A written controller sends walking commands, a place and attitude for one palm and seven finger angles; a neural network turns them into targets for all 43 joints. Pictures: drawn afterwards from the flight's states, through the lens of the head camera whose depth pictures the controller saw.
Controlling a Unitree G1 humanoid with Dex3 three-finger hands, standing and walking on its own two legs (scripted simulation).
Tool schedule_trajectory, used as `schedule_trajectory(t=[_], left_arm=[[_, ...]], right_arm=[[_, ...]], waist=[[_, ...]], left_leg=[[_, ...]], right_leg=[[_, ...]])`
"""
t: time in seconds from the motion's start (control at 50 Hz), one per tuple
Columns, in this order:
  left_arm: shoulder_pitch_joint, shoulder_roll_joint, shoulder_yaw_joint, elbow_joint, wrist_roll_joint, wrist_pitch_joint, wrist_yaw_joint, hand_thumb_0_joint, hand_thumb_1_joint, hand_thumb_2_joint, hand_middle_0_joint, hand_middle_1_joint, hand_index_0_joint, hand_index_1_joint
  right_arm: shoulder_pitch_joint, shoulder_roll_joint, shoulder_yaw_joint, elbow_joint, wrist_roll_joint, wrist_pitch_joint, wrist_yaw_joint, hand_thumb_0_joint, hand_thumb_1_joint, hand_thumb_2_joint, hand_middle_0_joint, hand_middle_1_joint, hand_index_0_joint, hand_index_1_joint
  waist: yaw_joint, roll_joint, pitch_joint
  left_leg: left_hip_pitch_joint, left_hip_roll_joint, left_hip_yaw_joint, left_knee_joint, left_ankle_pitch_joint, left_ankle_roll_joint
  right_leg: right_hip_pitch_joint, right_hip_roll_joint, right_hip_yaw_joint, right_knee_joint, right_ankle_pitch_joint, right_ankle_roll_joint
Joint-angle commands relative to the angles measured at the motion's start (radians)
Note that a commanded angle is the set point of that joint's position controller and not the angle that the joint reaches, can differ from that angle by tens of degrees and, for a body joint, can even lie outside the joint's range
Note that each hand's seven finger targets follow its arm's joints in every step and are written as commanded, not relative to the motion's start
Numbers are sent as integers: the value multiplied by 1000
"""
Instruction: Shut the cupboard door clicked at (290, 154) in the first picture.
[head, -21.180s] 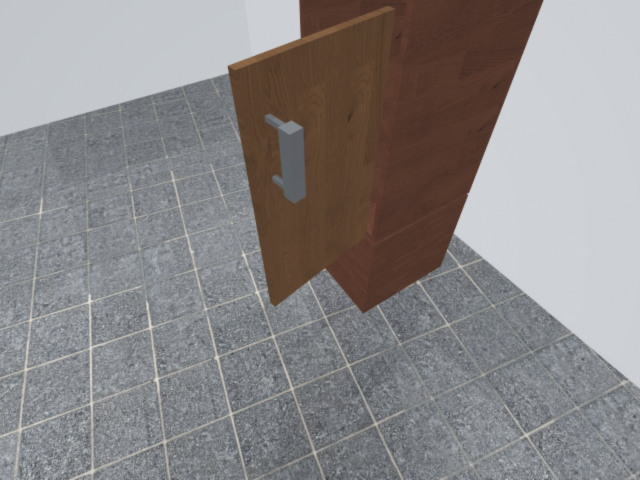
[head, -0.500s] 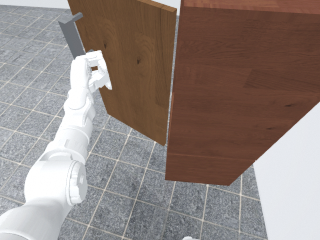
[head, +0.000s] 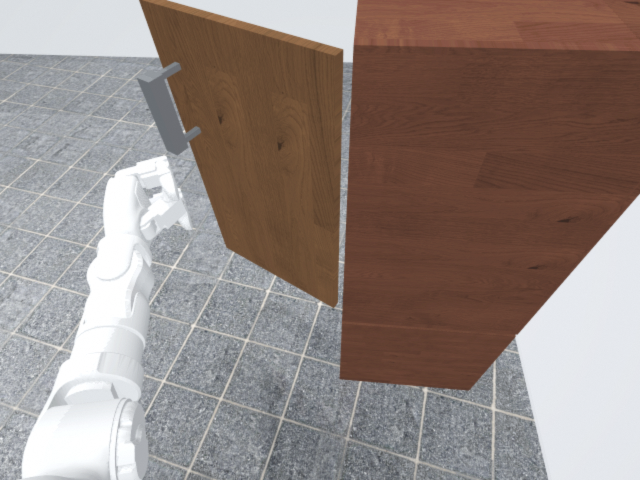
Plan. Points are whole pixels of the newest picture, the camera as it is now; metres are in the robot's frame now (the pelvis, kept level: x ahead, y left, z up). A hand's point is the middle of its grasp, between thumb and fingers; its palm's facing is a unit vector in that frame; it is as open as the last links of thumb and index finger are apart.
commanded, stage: draw the hand back to the body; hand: left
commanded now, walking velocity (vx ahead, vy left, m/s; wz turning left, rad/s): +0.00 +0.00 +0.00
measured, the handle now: (175, 108) +0.67 +0.22 +0.11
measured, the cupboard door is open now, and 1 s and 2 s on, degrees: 62 62 62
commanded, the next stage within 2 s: step back with the hand held close in 1.24 s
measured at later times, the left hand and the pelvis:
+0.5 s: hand (68, 304) +0.28 +0.23 +0.16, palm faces +0.32 -0.92 -0.24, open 3.6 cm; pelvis +0.01 +0.01 +0.02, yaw +3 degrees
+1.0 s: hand out of the picture +0.17 +0.29 +0.18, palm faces +0.53 -0.74 -0.41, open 6.9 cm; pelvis +0.00 +0.01 +0.02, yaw +3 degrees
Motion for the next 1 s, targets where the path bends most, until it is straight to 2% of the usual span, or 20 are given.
schedule_trajectory(t=[0.0,0.04,0.1,0.14,0.16,0.2,0.24,0.28,0.34,0.38,0.4,0.44,0.6,0.64,0.66,0.7,0.72,0.84,0.9,0.98], left_arm=[[-346,188,-14,-416,-28,-22,-25,0,900,900,-1300,-1500,-1300,-1500],[-268,165,-25,-462,-40,11,-34,0,900,900,-1300,-1500,-1300,-1500],[-159,179,-9,-526,-56,65,-49,0,900,900,-1217,-1410,-1217,-1410],[-114,159,-21,-595,-65,100,-60,0,900,900,-1163,-1350,-1163,-1350],[-73,187,-86,-695,34,66,21,0,900,900,-1135,-1320,-1135,-1320],[77,153,-86,-714,51,75,89,0,900,900,-1080,-1260,-1080,-1260],[114,140,-96,-784,65,81,116,0,900,900,-1025,-1200,-1025,-1200],[157,153,-78,-839,77,89,133,0,900,900,-970,-1140,-970,-1140],[196,143,-91,-927,91,97,146,0,900,900,-887,-1050,-887,-1050],[231,151,-79,-984,98,98,158,0,900,900,-832,-990,-832,-990],[281,153,-79,-998,99,102,159,0,900,900,-805,-960,-805,-960],[326,149,-72,-1067,102,105,164,0,900,900,-750,-900,-750,-900],[640,201,43,-1167,103,114,178,0,900,900,-530,-660,-530,-660],[690,205,64,-1223,103,108,180,0,900,900,-475,-600,-475,-600],[724,218,88,-1234,102,107,183,0,900,900,-447,-570,-447,-570],[806,230,114,-1234,101,109,184,0,900,900,-393,-510,-393,-510],[809,228,118,-1272,101,103,185,0,900,900,-365,-480,-365,-480],[962,268,204,-1333,98,77,203,0,900,900,-200,-300,-200,-300],[891,227,145,-1318,109,72,206,0,900,900,-200,-300,-200,-300],[867,229,147,-1281,112,65,217,0,900,900,-200,-300,-200,-300]], right_arm=[[-114,-120,-39,-157,12,-73,-27,0,-900,-900,200,300,200,300],[-150,-113,-29,-161,15,-85,-31,0,-900,-900,200,300,200,300],[-195,-115,-23,-176,21,-94,-42,0,-900,-900,200,300,200,300],[-242,-107,-11,-194,26,-103,-45,0,-900,-900,200,300,200,300],[-274,-84,-14,-210,14,-100,-50,0,-900,-900,200,300,200,300],[-293,-86,-11,-202,8,-87,-55,0,-900,-900,200,300,200,300],[-320,-78,-3,-202,5,-77,-57,0,-900,-900,200,300,200,300],[-329,-74,1,-202,0,-68,-57,0,-900,-900,200,300,200,300],[-349,-67,9,-206,-7,-64,-56,0,-900,-900,200,300,200,300],[-358,-60,14,-210,-14,-65,-55,0,-900,-900,200,300,200,300],[-361,-66,14,-212,-18,-66,-55,0,-900,-900,200,300,200,300],[-368,-59,15,-219,-22,-68,-54,0,-900,-900,200,300,200,300],[-385,-57,10,-225,-36,-66,-48,0,-900,-900,200,300,200,300],[-385,-51,8,-227,-36,-70,-46,0,-900,-900,200,300,200,300],[-383,-51,6,-227,-38,-74,-45,0,-900,-900,200,300,200,300],[-388,-55,0,-224,-37,-76,-45,0,-900,-900,200,300,200,300],[-386,-51,-2,-225,-35,-80,-43,0,-900,-900,200,300,200,300],[-384,-49,-14,-215,-33,-113,-49,0,-900,-900,200,300,200,300],[-378,-61,-16,-194,-34,-133,-56,0,-900,-900,200,300,200,300],[-376,-60,-20,-185,-33,-147,-68,0,-900,-900,200,300,200,300]], waist=[[45,-22,-293],[64,-12,-264],[80,-67,-237],[92,-53,-204],[90,-57,-168],[97,-122,-135],[96,-75,-97],[97,-67,-102],[98,3,-61],[103,21,-69],[109,-2,-62],[110,27,-75],[142,-23,-44],[145,7,-46],[149,-15,-53],[153,-43,-17],[151,-8,-29],[162,10,23],[140,-11,72],[142,-37,76]], left_leg=[[142,-26,-34,-118,254,25],[158,-29,-41,-138,247,22],[176,-28,-43,-159,240,23],[192,-29,-50,-177,249,20],[225,-35,-38,-207,251,20],[234,-25,-42,-231,252,20],[270,-23,-42,-256,269,16],[304,-21,-43,-271,307,14],[338,-21,-48,-297,314,6],[357,-24,-53,-308,329,3],[356,-21,-56,-310,341,4],[382,-21,-57,-311,383,0],[354,-17,-63,-314,438,-6],[354,-16,-62,-308,465,-10],[355,-16,-65,-305,472,-10],[334,-12,-59,-305,452,-6],[339,-13,-58,-307,437,-7],[309,-14,-53,-313,348,-1],[305,-14,-52,-319,284,5],[313,-20,-50,-327,211,16]], right_leg=[[267,-4,6,-89,307,8],[271,-7,3,-100,294,6],[296,-15,1,-121,277,8],[298,-20,-2,-126,280,5],[309,-39,24,-168,244,10],[344,-39,14,-193,231,12],[352,-38,10,-210,246,10],[379,-35,5,-219,275,8],[381,-33,1,-245,259,4],[404,-30,-3,-253,265,1],[417,-30,-3,-260,270,1],[430,-30,-6,-257,300,1],[472,-31,-13,-261,328,4],[473,-35,-15,-252,341,6],[475,-34,-17,-251,345,8],[464,-33,-14,-259,329,10],[463,-37,-12,-257,312,10],[434,-39,-9,-271,230,13],[382,-40,-7,-291,164,16],[363,-42,0,-306,83,18]])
